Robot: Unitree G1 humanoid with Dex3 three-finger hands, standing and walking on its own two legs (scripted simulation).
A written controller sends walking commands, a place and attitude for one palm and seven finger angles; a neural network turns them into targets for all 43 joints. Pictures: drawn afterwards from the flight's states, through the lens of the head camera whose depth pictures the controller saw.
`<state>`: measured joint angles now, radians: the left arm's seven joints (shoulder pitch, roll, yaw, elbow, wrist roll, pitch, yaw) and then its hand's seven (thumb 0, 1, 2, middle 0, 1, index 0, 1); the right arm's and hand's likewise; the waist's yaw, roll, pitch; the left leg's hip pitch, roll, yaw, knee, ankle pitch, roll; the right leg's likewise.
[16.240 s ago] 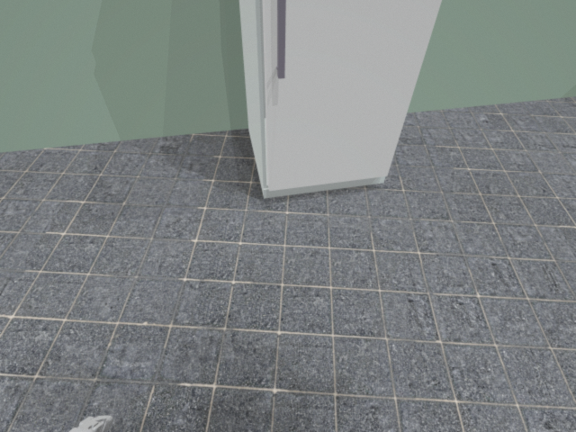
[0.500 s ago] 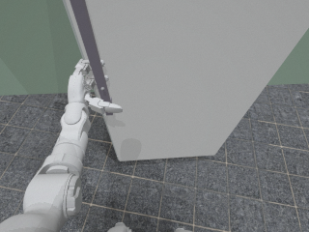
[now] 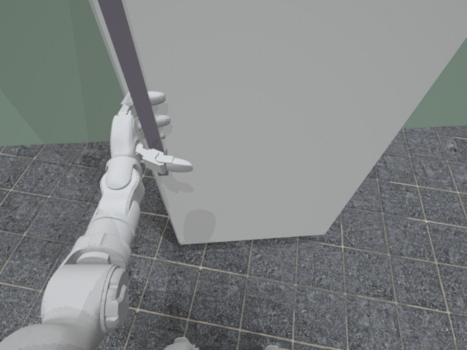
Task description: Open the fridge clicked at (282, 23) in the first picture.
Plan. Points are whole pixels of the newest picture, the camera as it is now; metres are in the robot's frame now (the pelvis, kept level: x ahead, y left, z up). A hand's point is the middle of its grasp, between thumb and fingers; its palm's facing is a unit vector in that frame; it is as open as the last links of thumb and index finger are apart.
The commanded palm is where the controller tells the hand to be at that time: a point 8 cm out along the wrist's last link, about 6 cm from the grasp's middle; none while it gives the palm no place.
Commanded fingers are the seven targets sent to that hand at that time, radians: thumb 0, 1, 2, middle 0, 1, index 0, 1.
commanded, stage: slide the fingers in behind the handle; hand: left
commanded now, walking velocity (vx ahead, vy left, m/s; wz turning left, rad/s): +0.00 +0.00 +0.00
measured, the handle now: (136, 69) +0.51 +0.14 +0.19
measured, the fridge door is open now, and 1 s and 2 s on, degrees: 0 0 2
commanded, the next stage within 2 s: grip the handle and tug to test in 0.14 s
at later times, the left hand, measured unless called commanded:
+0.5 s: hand (160, 135) +0.46 +0.11 +0.10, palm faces +0.03 -1.00 -0.01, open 12.3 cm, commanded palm +0.43 +0.16 +0.10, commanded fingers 0.00 0.15 0.58 -0.37 -1.29 -0.37 -1.29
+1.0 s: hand (161, 135) +0.46 +0.11 +0.10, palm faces +0.02 -1.00 +0.00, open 5.4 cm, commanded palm +0.44 +0.17 +0.10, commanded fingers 0.00 0.90 0.90 -0.45 -1.40 -0.45 -1.40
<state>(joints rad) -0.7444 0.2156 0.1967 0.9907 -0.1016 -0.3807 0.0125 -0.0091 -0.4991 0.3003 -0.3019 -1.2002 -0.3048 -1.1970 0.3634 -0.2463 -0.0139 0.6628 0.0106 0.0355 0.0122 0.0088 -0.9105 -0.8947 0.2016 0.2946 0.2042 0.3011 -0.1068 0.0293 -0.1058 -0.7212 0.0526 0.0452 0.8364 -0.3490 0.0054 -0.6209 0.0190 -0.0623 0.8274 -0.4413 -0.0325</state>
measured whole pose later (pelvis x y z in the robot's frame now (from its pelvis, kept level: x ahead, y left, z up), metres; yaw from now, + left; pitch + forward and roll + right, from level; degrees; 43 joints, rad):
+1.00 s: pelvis +0.00 +0.00 +0.00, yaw +0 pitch +14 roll -1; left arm -0.75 0.22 0.21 1.01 -0.10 -0.39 -0.01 0.01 0.73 0.84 -0.44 -1.38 -0.43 -1.38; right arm 0.36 -0.24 -0.01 0.66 0.01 0.04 0.01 0.01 -0.91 -0.89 0.20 0.29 0.20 0.30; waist -0.11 0.03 -0.11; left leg -0.72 0.05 0.04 0.83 -0.35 0.01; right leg -0.62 0.02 -0.06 0.82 -0.44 -0.03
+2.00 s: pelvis +0.04 +0.00 +0.01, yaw -1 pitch +12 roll +0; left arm -0.41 0.15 0.12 0.55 -0.14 -0.25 0.03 0.02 0.75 0.79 -0.36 -1.40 -0.38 -1.40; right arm 0.31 -0.23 -0.03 0.59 0.01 0.04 0.03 0.01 -0.91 -0.89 0.20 0.29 0.20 0.30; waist -0.07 0.03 -0.13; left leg -0.59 0.04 0.05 0.76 -0.38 0.00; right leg -0.50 0.02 -0.04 0.75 -0.45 -0.03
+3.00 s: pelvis -0.07 -0.11 +0.03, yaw +10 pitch -1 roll +2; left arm 0.12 0.11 -0.12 0.02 -0.01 -0.05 0.07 -0.03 0.64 0.74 -0.40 -1.36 -0.42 -1.40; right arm 0.24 -0.20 -0.04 0.71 0.00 -0.01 -0.11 0.01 -0.91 -0.90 0.20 0.29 0.20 0.30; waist -0.09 0.05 0.02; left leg -0.44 0.03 0.03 0.83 -0.40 -0.02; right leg -0.31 0.05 -0.25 0.52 -0.23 -0.13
